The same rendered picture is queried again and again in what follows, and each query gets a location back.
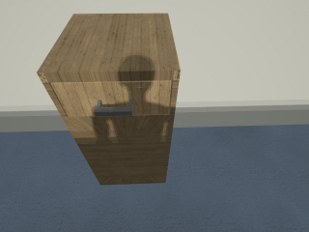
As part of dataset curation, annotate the drawer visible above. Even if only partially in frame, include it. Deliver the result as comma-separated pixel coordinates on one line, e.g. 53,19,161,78
51,80,172,117

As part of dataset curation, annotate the handle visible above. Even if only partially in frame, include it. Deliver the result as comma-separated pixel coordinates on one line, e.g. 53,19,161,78
94,99,133,117

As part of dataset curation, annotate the cabinet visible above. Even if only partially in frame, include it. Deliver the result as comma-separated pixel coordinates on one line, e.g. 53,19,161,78
37,13,181,186

